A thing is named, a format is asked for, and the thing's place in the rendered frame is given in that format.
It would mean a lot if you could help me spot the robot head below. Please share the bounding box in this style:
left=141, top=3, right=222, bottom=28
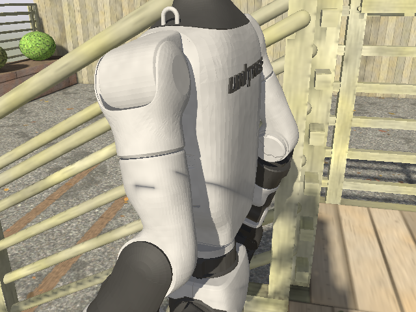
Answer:
left=149, top=0, right=250, bottom=30

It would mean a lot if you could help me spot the right robot hand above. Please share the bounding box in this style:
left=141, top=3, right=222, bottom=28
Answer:
left=235, top=221, right=264, bottom=264

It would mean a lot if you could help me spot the humanoid robot torso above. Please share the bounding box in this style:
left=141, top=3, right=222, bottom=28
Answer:
left=138, top=6, right=263, bottom=312

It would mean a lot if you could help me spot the left robot forearm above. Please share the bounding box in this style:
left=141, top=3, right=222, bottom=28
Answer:
left=83, top=241, right=173, bottom=312

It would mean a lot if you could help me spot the right robot forearm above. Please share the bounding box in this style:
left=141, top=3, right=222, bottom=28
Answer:
left=243, top=149, right=294, bottom=228

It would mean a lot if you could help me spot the robot right upper arm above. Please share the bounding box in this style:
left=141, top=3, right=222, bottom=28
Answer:
left=244, top=14, right=299, bottom=163

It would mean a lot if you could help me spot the robot left upper arm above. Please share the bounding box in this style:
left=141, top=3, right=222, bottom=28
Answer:
left=94, top=30, right=198, bottom=297

